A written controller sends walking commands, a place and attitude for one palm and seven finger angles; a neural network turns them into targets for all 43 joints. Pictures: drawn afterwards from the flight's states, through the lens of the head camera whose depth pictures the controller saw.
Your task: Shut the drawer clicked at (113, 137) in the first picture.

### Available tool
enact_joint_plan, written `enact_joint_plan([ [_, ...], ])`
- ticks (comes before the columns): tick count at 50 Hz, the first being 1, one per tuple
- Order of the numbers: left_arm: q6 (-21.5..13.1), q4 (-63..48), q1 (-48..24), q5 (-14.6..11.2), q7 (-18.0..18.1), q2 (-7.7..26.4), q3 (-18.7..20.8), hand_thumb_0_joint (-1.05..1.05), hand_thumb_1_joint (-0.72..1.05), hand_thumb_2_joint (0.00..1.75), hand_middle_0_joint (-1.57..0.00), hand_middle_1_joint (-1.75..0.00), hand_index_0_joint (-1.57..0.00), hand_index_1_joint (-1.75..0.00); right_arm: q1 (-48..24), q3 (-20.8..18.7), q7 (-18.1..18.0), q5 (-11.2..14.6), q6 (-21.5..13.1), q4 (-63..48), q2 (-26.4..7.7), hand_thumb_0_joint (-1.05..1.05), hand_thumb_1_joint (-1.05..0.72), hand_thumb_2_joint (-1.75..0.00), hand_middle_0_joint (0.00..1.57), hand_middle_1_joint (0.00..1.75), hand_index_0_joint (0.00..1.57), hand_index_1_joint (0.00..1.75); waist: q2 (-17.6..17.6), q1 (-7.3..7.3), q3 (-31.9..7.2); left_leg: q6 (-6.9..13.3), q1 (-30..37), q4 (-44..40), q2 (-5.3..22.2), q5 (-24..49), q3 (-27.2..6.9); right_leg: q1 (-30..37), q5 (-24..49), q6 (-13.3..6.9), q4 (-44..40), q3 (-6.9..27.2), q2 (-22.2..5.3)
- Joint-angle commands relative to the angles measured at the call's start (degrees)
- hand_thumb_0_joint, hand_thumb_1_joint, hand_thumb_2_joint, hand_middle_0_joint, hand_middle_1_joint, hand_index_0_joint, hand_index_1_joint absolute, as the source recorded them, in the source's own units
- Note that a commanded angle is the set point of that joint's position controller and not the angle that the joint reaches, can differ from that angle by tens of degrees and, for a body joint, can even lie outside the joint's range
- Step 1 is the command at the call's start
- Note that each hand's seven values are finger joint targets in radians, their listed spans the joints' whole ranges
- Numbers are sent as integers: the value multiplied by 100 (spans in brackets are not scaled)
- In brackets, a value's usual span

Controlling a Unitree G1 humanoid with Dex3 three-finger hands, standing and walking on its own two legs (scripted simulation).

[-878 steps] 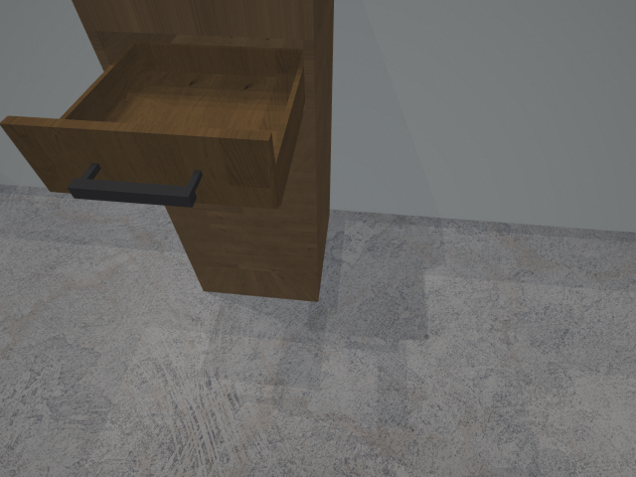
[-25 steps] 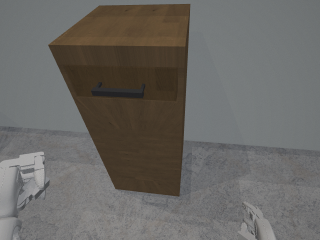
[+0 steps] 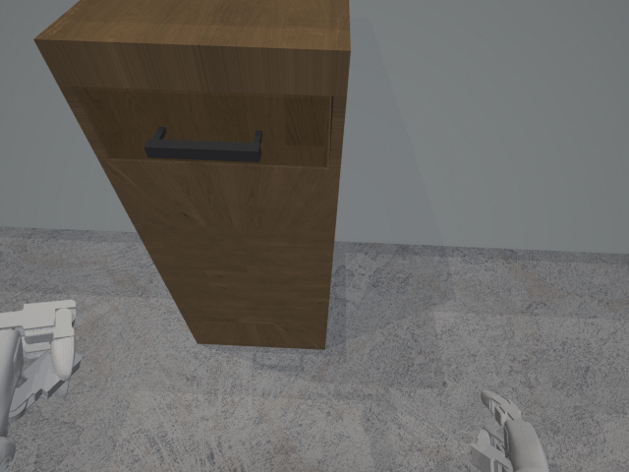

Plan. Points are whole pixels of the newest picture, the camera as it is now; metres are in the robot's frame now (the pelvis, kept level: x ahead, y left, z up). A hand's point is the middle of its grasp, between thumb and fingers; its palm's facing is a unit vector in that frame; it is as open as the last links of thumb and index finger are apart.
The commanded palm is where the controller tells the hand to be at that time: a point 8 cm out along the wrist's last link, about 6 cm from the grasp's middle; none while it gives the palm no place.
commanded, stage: step back with the hand held close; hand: left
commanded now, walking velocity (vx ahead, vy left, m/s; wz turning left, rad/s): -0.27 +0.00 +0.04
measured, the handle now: (206, 142) +0.57 +0.21 +0.10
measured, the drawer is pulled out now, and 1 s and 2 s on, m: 0.00 0.00 0.00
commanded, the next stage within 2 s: stop stepping back and stand still in 1.16 s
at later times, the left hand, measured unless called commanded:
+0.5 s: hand out of the picture +0.12 +0.25 +0.16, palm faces +0.37 -0.82 -0.45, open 3.2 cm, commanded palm +0.06 +0.30 +0.18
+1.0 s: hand out of the picture +0.07 +0.26 +0.16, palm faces +0.38 -0.80 -0.47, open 3.2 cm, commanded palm -0.01 +0.30 +0.18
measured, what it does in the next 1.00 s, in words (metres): walks backwards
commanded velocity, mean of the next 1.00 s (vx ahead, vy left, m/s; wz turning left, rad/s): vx -0.35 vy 0.00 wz -0.01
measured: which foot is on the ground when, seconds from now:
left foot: down 0.00-1.00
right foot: down 0.00-0.92, up 0.94-1.00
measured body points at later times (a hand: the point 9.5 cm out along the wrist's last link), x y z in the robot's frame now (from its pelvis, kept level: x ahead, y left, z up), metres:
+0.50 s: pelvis -0.07 +0.01 -0.01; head -0.05 +0.03 +0.44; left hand +0.10 +0.29 +0.18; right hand +0.10 -0.22 -0.09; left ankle +0.00 +0.09 -0.74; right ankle -0.01 -0.11 -0.74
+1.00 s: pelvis -0.12 +0.01 -0.01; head -0.10 +0.05 +0.44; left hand +0.04 +0.30 +0.19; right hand +0.06 -0.22 -0.08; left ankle -0.05 +0.10 -0.74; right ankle -0.10 -0.12 -0.71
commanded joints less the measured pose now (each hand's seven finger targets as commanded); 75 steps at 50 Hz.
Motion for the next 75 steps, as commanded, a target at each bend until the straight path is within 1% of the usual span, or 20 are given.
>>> enact_joint_plan([
  [1,-441,-1538,124,-26,233,1043,1027,0,90,90,-140,-160,-140,-160,-504,-209,-51,-26,-370,-1011,-603,0,-90,-90,20,30,20,30,502,122,-1099,127,21,-341,698,2119,-815,450,1832,123,260,387,-377],
  [13,-699,-1476,-94,115,254,843,1013,0,90,90,-140,-160,-140,-160,-335,-205,-76,-67,-799,-956,-688,0,-90,-90,20,30,20,30,235,25,-518,308,-2114,-914,826,-1497,-1259,839,385,81,649,621,-278],
  [21,-904,-1536,-276,165,337,854,974,0,90,90,-140,-160,-140,-160,-258,-183,-74,-154,-979,-813,-666,0,-90,-90,20,30,20,30,119,-40,-386,161,-1446,-465,558,-1574,-1167,-261,-835,-46,-238,916,-462],
  [27,-1058,-1439,-211,266,307,904,1175,0,90,90,-140,-160,-140,-160,-414,-211,-104,-165,-1075,-817,-722,0,-90,-90,20,30,20,30,986,55,-518,469,-2809,-1537,1213,-2041,-1808,1249,503,175,1392,406,170],
  [31,-1149,-1509,-103,211,199,876,1230,0,90,90,-140,-160,-140,-160,-364,-258,-48,-160,-1121,-802,-696,0,-90,-90,20,30,20,30,542,50,-664,499,-2657,-1042,1137,-1294,-1604,1188,857,157,1419,673,146],
  [35,-1199,-1769,-119,171,159,905,1199,0,90,90,-140,-160,-140,-160,-278,-308,1,-125,-1120,-764,-658,0,-90,-90,20,30,20,30,161,0,-1094,272,-1949,-234,734,-951,-1146,668,1257,37,884,1266,-232],
  [39,-1189,-1685,-245,83,284,1057,1160,0,90,90,-140,-160,-140,-160,-180,-336,41,-142,-957,-596,-476,0,-90,-90,20,30,20,30,-773,-108,-791,-222,-528,1581,-29,-801,-633,-1467,-146,-598,-862,2344,-1464],
  [41,-1134,-1498,-265,87,352,1038,1158,0,90,90,-140,-160,-140,-160,-257,-328,47,-144,-843,-538,-380,0,-90,-90,20,30,20,30,-921,-136,-822,-247,-270,2147,-72,-671,-648,-1695,221,-707,-968,2084,-1639],
  [44,-1120,-1450,-222,116,355,1029,1136,0,90,90,-140,-160,-140,-160,-323,-266,-19,-153,-762,-529,-430,0,-90,-90,20,30,20,30,-237,-157,-462,-71,-279,102,259,-389,-985,-1557,181,-253,-271,1226,-860],
  [46,-1284,-1669,-275,194,315,1147,1267,0,90,90,-140,-160,-140,-160,-416,-314,-77,-142,-933,-640,-647,0,-90,-90,20,30,20,30,1302,-95,-763,455,-1569,-1146,1350,-281,-2024,-96,332,208,1396,391,240],
  [48,-1306,-1673,-163,225,244,1122,1378,0,90,90,-140,-160,-140,-160,-408,-363,-56,-261,-1156,-683,-598,0,-90,-90,20,30,20,30,1666,-42,-893,903,-2439,-2014,2106,-1701,-2855,298,-1061,187,3445,633,492],
  [50,-1278,-1820,-203,91,267,882,1159,0,90,90,-140,-160,-140,-160,-181,-371,-1,-302,-1289,-486,-535,0,-90,-90,20,30,20,30,751,-7,-801,814,-1087,-1318,1856,217,-2309,-885,-1417,142,3235,721,311],
  [53,-1221,-1892,2,23,220,658,772,0,90,90,-140,-160,-140,-160,-97,-304,87,-276,-1443,-315,-494,0,-90,-90,20,30,20,30,925,50,-1229,580,477,-985,1584,1865,-1678,-1206,-1635,198,2153,352,226],
  [58,-1132,-1891,-172,-12,151,829,811,0,90,90,-140,-160,-140,-160,-93,-240,127,-351,-1510,-129,-508,0,-90,-90,20,30,20,30,1458,48,-1516,384,1261,-1051,1413,2537,-1395,-813,-1335,190,729,87,339],
  [61,-1152,-1886,-12,-145,57,1098,1114,0,90,90,-140,-160,-140,-160,-226,-231,135,-326,-1324,-313,-492,0,-90,-90,20,30,20,30,1294,121,-1518,118,779,-1112,1224,1663,-988,42,-562,121,-398,-111,279],
  [64,-1189,-1762,331,-223,7,1472,1494,0,90,90,-140,-160,-140,-160,-437,-185,137,-210,-1040,-588,-402,0,-90,-90,20,30,20,30,-171,114,-1172,-388,540,296,302,-180,-66,-599,202,-174,-1405,612,-776],
  [66,-943,-1466,435,-198,141,1257,1412,0,90,90,-140,-160,-140,-160,-478,-275,94,-62,-977,-570,-425,0,-90,-90,20,30,20,30,-1388,190,-775,-408,-654,2608,-163,-664,-473,-1247,-20,-752,-1455,1840,-1938],
  [69,-717,-1125,315,-65,307,962,1219,0,90,90,-140,-160,-140,-160,-502,-50,11,-42,-883,-537,-226,0,-90,-90,20,30,20,30,-655,-56,-714,-292,-1239,1905,197,-529,-515,-119,1553,-706,-590,1065,-1629],
  [72,-686,-1068,-251,4,395,898,912,0,90,90,-140,-160,-140,-160,-426,-125,-114,-12,-1084,-452,-479,0,-90,-90,20,30,20,30,-827,-68,-365,-124,-235,230,132,-46,-274,-347,607,-354,-651,870,-1402],
  [75,-810,-1175,-268,70,383,784,733,0,90,90,-140,-160,-140,-160,-268,-208,-141,-15,-1269,-477,-653,0,-90,-90,20,30,20,30,-160,41,-399,114,459,-448,442,908,-654,-206,724,79,-341,708,-717],
])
